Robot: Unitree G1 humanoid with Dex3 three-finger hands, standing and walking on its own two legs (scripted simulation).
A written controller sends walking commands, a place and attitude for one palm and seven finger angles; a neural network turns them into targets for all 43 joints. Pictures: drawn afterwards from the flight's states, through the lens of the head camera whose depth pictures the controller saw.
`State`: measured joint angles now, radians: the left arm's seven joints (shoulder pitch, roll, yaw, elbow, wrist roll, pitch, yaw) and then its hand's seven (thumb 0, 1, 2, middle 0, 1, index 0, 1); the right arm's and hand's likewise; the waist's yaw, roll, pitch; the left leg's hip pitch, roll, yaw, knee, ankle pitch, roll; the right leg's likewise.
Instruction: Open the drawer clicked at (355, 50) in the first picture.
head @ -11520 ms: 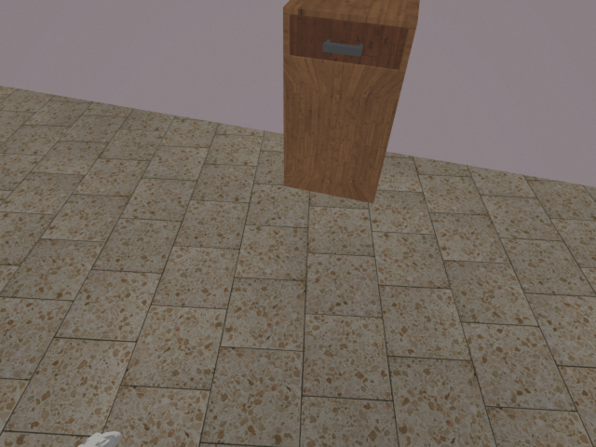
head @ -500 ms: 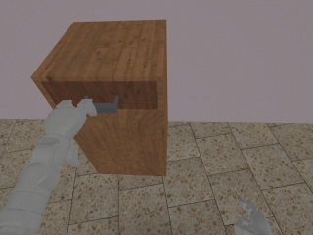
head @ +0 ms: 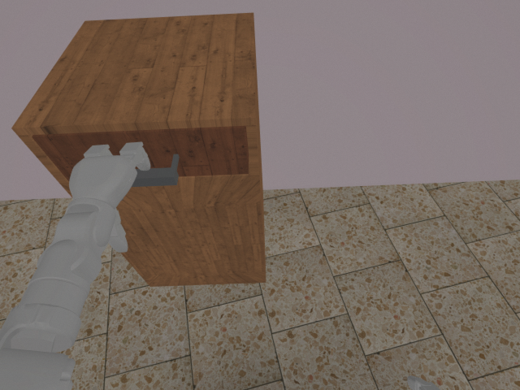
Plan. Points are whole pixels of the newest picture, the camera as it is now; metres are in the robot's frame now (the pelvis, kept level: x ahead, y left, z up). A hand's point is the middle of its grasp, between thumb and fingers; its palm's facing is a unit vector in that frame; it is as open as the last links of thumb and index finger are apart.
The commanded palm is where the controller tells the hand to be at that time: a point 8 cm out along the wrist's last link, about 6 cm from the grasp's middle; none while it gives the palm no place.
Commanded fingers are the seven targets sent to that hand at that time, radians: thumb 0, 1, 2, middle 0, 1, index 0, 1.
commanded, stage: move the hooked fingers above the handle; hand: left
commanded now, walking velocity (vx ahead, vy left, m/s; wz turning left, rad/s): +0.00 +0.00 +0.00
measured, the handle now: (145, 168) +0.52 +0.28 -0.02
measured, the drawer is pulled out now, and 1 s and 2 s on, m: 0.00 0.00 0.00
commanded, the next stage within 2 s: none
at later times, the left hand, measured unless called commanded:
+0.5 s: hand (131, 179) +0.44 +0.26 +0.05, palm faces -0.05 +0.00 -1.00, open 13.9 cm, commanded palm +0.42 +0.26 +0.11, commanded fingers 0.00 -0.50 0.30 -0.30 -1.20 -0.30 -1.20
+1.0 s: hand (131, 175) +0.46 +0.27 +0.04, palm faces -0.11 -0.01 -0.99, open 13.9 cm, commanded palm +0.45 +0.27 +0.10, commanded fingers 0.00 -0.50 0.30 -0.30 -1.20 -0.30 -1.20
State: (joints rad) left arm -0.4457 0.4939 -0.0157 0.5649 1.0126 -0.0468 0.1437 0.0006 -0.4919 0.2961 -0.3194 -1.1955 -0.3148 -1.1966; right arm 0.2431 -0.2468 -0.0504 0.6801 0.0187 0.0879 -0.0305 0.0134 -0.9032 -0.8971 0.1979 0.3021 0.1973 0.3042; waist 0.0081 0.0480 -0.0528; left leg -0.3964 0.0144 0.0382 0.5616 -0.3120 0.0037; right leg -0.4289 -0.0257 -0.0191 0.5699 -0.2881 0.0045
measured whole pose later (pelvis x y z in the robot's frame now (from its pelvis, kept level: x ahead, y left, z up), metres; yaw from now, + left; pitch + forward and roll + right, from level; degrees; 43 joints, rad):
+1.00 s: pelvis +0.00 +0.00 -0.01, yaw -1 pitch +17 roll -1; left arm -0.74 0.61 0.05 0.98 1.08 -0.16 0.17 0.00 -0.49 0.30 -0.32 -1.20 -0.31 -1.20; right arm 0.36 -0.27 -0.08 0.71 0.00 0.12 -0.03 0.01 -0.90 -0.90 0.20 0.30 0.20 0.30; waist -0.09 0.04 -0.11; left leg -0.62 0.04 0.04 0.68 -0.36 0.00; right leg -0.63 0.00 -0.02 0.65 -0.30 0.00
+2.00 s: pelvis +0.00 +0.01 -0.02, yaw +0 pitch +16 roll -1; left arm -0.74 0.58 0.06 0.92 1.09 -0.19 0.25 0.00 -0.49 0.30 -0.32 -1.20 -0.32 -1.20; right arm 0.30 -0.26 -0.06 0.70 -0.01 0.13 -0.03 0.01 -0.90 -0.90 0.20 0.30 0.20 0.30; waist -0.09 0.03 -0.11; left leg -0.62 0.03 0.03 0.71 -0.37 0.01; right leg -0.63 -0.01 -0.03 0.67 -0.32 0.01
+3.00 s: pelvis -0.01 +0.01 -0.02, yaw -1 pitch +18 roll -1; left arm -0.82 0.62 0.06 1.04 1.09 -0.11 0.26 0.00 -0.49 0.30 -0.32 -1.20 -0.31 -1.20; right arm 0.32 -0.28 -0.06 0.72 -0.01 0.11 -0.02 0.01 -0.90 -0.90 0.20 0.30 0.20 0.30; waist -0.10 0.03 -0.11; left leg -0.68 0.03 0.03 0.74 -0.37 0.02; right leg -0.68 -0.01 -0.02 0.69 -0.31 0.02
